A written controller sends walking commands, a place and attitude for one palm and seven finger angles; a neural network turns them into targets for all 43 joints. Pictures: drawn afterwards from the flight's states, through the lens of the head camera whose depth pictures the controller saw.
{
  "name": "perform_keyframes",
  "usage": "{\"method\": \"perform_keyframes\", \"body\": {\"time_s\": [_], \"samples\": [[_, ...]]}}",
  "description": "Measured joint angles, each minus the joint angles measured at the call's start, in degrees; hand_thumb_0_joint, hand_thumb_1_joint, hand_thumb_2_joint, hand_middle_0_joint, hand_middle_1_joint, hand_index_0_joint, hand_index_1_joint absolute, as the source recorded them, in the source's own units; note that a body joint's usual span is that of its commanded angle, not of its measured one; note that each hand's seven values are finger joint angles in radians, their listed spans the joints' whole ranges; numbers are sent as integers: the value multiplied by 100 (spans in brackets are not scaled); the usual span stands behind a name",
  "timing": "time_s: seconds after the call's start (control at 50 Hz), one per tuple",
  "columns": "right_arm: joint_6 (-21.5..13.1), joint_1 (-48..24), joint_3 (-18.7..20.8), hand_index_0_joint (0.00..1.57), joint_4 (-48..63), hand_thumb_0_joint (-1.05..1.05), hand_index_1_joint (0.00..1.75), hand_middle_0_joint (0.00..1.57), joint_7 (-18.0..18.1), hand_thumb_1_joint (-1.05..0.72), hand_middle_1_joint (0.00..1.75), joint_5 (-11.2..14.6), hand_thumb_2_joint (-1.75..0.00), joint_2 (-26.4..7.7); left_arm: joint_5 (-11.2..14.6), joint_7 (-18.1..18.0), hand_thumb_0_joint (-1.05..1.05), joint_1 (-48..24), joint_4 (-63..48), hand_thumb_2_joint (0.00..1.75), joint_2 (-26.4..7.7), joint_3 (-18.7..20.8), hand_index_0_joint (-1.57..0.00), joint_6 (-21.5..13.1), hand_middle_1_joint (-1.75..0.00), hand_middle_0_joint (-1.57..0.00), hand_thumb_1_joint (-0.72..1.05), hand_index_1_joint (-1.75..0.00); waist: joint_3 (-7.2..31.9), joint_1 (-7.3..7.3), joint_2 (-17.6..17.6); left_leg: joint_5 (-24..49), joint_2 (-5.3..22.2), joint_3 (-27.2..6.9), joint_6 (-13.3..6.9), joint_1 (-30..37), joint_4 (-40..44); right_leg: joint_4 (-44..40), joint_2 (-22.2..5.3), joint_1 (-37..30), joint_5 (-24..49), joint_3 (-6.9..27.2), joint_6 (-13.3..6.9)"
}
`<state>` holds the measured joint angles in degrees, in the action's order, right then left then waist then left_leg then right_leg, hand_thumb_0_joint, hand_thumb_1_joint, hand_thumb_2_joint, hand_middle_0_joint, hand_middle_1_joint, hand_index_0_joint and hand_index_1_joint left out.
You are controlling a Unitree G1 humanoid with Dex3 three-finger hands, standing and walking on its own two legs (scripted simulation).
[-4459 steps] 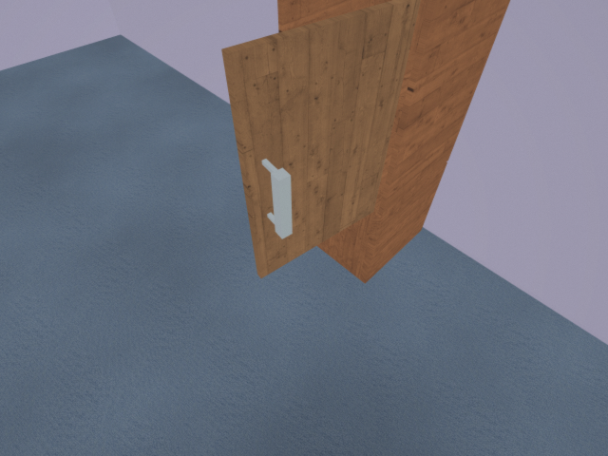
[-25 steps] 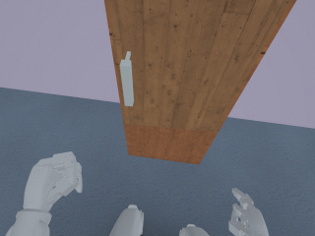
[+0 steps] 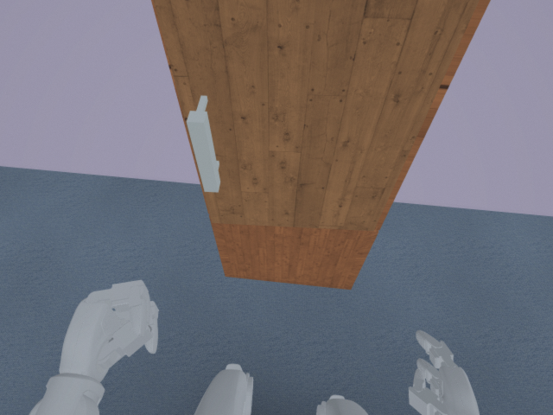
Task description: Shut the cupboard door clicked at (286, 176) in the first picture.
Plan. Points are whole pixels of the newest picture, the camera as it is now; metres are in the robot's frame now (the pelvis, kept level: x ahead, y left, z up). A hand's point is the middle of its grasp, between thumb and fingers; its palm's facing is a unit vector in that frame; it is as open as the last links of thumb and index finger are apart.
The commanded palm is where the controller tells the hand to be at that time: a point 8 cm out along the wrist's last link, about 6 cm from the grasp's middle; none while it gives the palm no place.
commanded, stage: bring the fist close to the handle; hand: left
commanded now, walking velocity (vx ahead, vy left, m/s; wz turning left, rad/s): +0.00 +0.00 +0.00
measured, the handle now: (208, 146) +0.54 +0.17 +0.05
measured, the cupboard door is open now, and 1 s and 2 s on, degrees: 3 3 0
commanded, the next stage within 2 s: push the door shut along its arc in 1.38 s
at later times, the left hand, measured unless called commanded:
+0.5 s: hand (179, 248) +0.32 +0.16 +0.07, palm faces +0.01 -1.00 -0.02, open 3.1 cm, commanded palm +0.31 +0.21 +0.06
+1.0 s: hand (218, 192) +0.43 +0.13 +0.06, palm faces +0.01 -1.00 -0.02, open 3.1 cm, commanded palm +0.41 +0.17 +0.06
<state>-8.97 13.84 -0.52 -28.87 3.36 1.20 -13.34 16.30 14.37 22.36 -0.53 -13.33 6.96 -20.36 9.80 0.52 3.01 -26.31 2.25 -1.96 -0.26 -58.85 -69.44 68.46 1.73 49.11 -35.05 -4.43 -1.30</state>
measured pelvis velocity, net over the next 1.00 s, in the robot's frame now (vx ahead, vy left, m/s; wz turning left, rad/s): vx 0.00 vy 0.00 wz -0.02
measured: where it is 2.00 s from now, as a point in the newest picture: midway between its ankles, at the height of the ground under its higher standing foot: outside the picture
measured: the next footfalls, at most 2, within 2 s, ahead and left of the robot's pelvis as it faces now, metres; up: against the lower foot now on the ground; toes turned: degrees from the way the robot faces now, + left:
none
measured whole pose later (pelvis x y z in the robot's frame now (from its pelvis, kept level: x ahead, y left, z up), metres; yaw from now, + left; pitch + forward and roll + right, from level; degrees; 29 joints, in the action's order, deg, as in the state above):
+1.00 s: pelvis +0.00 +0.00 +0.01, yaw -1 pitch +19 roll -2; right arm -2.5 16.6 0.4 -36.9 0.2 -0.5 -13.8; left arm 7.2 0.9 -30.0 44.9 -12.0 8.5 -24.4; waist 9.2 -4.5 2.6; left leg -24.2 2.4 -0.1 -0.6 -60.7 -66.0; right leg 66.2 1.6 52.3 -32.8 -2.5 -0.9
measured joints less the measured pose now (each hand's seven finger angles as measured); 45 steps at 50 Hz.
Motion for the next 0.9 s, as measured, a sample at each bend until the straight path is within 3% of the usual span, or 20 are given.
{"method": "perform_keyframes", "body": {"time_s": [0.16, 0.28, 0.36, 0.48, 0.7, 0.8, 0.9], "samples": [[-72, -64, -10, 20, -99, 1, 30, 21, 1, -90, 30, -59, -90, -43, -18, -203, 2, -614, 75, 90, -13, 94, -130, -393, -150, -130, 90, -150, -7, 25, -9, -54, -3, -70, 18, -172, -178, 153, 9, 132, -68, -66, -27], [31, -57, -46, 20, -146, 1, 30, 21, -18, -90, 30, -5, -90, -51, -174, -197, 2, -1278, 507, 90, 39, -172, -130, 96, -150, -130, 90, -150, -44, -47, 24, -6, -15, -39, -13, -158, -103, 82, -6, 129, -12, -37, 4], [87, 3, -61, 20, -169, 1, 30, 21, -21, -90, 30, -21, -90, -12, -328, -455, 2, -1599, 730, 90, 79, -294, -130, 263, -150, -130, 90, -150, -63, -129, 3, 54, -12, 32, -33, -55, 56, -52, -13, 67, 66, 33, 24], [181, 76, -60, 20, -324, 1, 30, 21, -94, -90, 30, -69, -90, 6, -478, -898, 2, -2308, 1286, 90, 146, -167, -130, 12, -150, -130, 90, -150, -43, -193, -43, 104, -18, 88, -47, 0, 177, -144, -26, 43, 120, 86, 44], [383, 139, 4, 20, -519, 1, 30, 21, -165, -90, 30, -82, -90, -53, -675, -1081, 2, -3378, 2473, 90, 290, -328, -130, -13, -150, -130, 90, -150, -99, -299, -43, 176, -23, 171, -74, 66, 358, -295, -42, 23, 209, 168, 76], [457, 125, 21, 20, -631, 1, 30, 21, -221, -90, 30, -136, -90, -37, -847, -1360, 2, -4083, 3177, 90, 287, -161, -130, -281, -150, -130, 90, -150, -90, -373, -82, 183, -19, 191, -66, -1, 347, -247, -41, 114, 201, 188, 69], [572, 168, 48, 20, -700, 1, 30, 21, -283, -90, 30, -160, -90, -25, -919, -1391, 2, -4731, 3930, 90, 158, 42, -130, -332, -150, -130, 90, -150, -57, -449, -82, 192, 0, 192, -47, -122, 329, -207, -23, 251, 205, 193, 50]]}}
